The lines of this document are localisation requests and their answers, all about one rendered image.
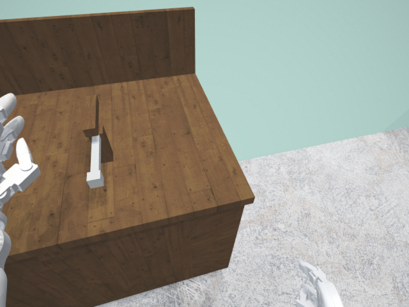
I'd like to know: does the robot right hand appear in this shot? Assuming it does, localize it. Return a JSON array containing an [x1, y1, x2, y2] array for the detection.
[[296, 261, 344, 307]]

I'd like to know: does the counter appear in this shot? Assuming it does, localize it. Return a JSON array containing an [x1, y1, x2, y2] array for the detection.
[[0, 7, 255, 307]]

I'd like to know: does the tap lever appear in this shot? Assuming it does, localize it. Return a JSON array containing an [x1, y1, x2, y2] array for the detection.
[[86, 135, 104, 189]]

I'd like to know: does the robot left hand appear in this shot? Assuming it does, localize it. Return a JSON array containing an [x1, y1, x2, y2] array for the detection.
[[0, 93, 40, 212]]

